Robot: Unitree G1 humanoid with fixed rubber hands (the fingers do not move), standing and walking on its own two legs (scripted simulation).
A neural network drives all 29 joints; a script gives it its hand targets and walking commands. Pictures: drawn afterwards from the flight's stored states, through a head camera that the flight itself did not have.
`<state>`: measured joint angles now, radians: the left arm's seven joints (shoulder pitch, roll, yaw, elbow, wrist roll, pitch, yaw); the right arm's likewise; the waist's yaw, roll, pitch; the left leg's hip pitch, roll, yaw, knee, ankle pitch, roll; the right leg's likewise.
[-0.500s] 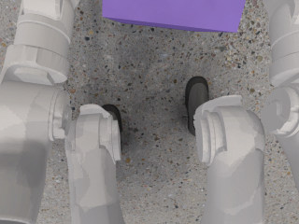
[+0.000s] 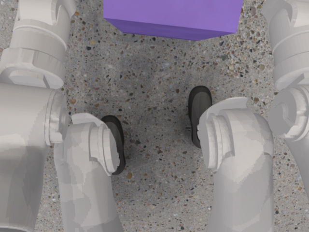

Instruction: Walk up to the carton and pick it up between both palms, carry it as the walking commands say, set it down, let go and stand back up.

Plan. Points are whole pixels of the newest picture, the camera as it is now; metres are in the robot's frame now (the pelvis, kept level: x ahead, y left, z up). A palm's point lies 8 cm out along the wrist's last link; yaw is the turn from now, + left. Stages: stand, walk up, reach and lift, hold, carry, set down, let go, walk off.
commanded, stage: reach and lift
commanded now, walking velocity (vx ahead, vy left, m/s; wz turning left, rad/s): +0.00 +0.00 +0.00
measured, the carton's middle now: out of the picture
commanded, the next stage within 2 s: none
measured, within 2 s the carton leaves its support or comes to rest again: leaves its support in 1.22 s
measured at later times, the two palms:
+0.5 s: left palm out of the picture +0.58 +0.06 -0.19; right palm out of the picture +0.54 -0.24 -0.18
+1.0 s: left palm out of the picture +0.58 +0.07 -0.19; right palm out of the picture +0.54 -0.24 -0.18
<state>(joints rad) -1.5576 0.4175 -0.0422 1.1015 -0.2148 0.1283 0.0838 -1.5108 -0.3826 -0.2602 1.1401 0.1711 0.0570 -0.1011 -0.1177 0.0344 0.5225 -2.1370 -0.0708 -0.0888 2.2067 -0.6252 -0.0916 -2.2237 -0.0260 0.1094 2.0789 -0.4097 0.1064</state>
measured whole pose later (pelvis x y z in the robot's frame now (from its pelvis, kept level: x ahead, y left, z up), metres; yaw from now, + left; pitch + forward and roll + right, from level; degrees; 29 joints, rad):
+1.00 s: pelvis +0.00 +0.00 -0.01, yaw +2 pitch +33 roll -2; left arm -1.61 0.30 0.04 1.08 -0.07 0.22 0.10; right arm -1.57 -0.35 -0.30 1.11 0.08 0.16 -0.06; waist -0.14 0.06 0.52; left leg -2.19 -0.13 -0.10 2.22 -0.61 -0.09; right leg -2.23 -0.04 0.12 2.11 -0.45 0.13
